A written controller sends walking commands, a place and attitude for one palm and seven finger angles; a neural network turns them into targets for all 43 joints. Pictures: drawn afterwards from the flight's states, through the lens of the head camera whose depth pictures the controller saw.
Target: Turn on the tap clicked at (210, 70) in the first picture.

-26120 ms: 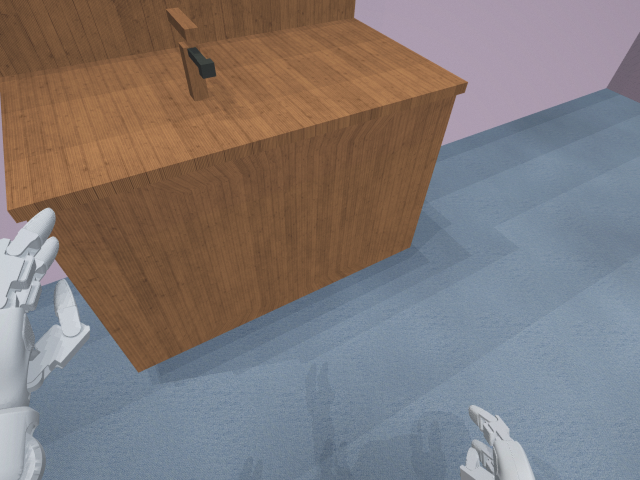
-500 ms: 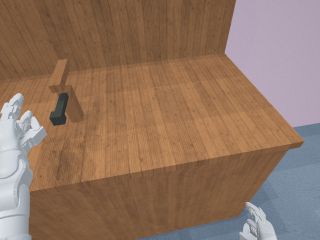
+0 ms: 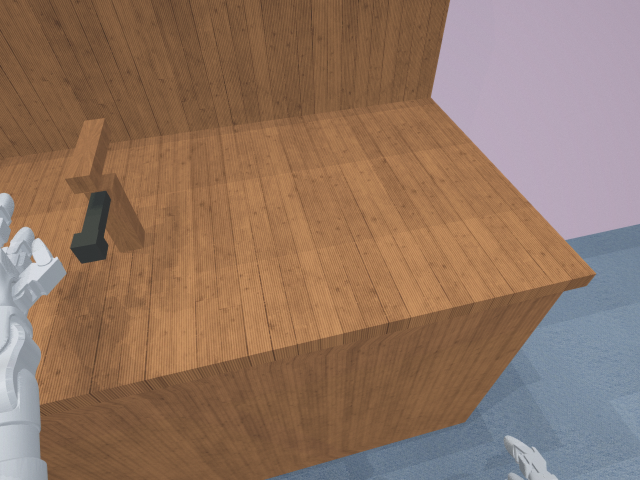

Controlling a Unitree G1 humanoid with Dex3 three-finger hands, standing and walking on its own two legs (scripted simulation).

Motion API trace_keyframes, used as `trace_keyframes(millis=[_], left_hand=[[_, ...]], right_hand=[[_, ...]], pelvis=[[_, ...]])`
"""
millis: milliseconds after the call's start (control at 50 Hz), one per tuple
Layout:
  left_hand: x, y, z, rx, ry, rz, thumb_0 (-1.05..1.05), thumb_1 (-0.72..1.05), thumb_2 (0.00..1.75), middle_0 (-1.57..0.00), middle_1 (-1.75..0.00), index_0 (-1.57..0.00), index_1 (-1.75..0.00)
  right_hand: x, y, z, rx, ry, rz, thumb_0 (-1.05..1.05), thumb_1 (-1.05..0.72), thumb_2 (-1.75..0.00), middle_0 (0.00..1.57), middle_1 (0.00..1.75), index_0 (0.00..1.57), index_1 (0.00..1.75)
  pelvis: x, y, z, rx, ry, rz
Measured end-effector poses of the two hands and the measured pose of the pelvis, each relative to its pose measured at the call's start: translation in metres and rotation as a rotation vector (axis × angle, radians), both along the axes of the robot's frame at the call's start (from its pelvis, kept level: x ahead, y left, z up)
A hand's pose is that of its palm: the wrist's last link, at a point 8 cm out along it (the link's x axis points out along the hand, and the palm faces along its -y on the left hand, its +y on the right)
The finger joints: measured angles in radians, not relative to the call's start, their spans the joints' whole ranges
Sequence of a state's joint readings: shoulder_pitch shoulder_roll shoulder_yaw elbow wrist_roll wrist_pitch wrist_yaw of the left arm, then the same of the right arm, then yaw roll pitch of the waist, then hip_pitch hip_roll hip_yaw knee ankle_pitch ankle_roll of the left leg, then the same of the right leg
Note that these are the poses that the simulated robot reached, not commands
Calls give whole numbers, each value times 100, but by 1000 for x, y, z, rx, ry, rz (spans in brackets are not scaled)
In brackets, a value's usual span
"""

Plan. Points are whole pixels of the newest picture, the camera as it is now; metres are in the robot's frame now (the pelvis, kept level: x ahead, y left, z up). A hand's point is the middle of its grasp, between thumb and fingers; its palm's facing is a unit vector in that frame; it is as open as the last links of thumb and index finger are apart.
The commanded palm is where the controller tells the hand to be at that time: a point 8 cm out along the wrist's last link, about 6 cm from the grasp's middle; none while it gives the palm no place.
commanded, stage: reach beside the lever's end, fingers flat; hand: left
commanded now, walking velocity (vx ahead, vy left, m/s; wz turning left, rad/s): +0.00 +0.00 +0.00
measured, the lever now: (90, 246) +0.34 +0.30 +0.14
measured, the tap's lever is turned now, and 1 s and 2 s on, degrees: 0 2 23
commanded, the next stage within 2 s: push the lever round in 0.44 s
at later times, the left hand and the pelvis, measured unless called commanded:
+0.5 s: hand (60, 263) +0.32 +0.33 +0.13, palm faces +0.52 -0.85 -0.10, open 7.8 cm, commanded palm +0.27 +0.37 +0.13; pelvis +0.00 +0.00 +0.00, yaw +0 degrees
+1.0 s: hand (80, 261) +0.32 +0.31 +0.13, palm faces +0.50 -0.86 -0.08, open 7.8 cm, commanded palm +0.28 +0.34 +0.13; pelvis +0.00 +0.01 +0.00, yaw +0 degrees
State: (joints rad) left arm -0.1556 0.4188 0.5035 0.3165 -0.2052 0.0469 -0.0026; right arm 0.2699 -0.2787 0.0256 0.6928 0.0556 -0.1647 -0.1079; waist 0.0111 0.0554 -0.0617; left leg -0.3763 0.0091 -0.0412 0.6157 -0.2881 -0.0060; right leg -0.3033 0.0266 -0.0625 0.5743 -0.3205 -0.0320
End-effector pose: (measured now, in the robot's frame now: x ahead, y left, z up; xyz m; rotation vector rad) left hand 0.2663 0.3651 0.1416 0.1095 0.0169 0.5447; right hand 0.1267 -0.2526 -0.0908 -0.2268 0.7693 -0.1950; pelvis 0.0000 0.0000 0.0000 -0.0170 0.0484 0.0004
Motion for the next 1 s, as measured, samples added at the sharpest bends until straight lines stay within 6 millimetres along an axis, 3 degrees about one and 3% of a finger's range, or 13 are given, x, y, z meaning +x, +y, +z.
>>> trace_keyframes(millis=[160, 320, 440, 660, 900, 1000], left_hand=[[-10, 8, 0, -3, -16, 18, 1, 90, 90, -16, -15, -15, -15], [8, -2, 1, -13, -9, -26, 1, 90, 90, -15, -15, -15, -15], [12, -1, -5, -20, 11, -14, 1, 90, 90, -16, -15, -15, -15], [-7, 15, -6, -1, -7, 24, 1, 90, 90, -16, -15, -15, -15], [13, -14, -8, -24, -6, -42, 1, 90, 90, -15, -15, -15, -15], [12, -18, -8, -25, -17, -16, 2, 89, 90, -16, -15, -15, -15]], right_hand=[[10, 9, 2, -4, -20, 32, 2, -91, -90, 20, 30, 21, 30], [21, 19, 4, 7, -51, 55, 1, -91, -89, 20, 30, 21, 30], [17, 17, 6, 16, -51, 34, 1, -91, -89, 20, 30, 21, 30], [2, 7, 0, -13, 18, 24, 1, -91, -89, 20, 30, 21, 30], [13, 16, 3, 6, -30, 32, 2, -91, -89, 20, 30, 21, 30], [17, 19, 4, 20, -44, 39, 1, -91, -89, 20, 30, 21, 30]], pelvis=[[-4, 2, -1, -5, -9, 15], [-8, 4, -1, -4, 1, 20], [-4, 4, -1, -3, 10, 4], [-2, 5, -2, -9, 4, 11], [-6, 6, -1, -5, 6, 11], [-4, 5, -1, -3, 3, 8]])
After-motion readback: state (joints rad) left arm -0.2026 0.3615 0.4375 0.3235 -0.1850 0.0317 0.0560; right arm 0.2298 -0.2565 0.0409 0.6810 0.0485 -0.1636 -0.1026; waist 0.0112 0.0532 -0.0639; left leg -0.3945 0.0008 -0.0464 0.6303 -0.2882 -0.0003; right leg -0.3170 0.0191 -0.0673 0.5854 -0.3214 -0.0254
